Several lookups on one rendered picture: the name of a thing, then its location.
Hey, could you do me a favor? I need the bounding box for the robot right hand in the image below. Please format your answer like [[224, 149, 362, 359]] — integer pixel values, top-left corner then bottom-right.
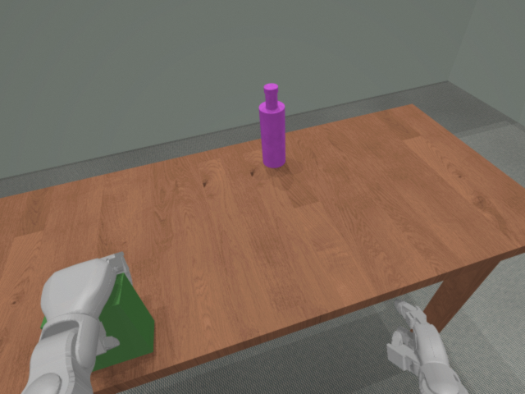
[[386, 300, 450, 376]]

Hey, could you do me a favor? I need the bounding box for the sponge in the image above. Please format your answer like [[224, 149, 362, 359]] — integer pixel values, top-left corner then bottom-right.
[[40, 273, 154, 372]]

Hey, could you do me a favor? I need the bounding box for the table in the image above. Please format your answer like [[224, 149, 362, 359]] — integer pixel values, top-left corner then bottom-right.
[[0, 104, 525, 394]]

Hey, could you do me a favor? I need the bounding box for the right robot forearm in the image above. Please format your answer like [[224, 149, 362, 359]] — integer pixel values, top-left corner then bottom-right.
[[418, 363, 468, 394]]

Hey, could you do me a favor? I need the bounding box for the robot left hand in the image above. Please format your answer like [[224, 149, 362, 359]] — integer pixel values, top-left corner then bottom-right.
[[41, 251, 133, 356]]

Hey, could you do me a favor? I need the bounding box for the left robot forearm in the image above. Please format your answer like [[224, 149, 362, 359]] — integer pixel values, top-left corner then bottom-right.
[[21, 314, 100, 394]]

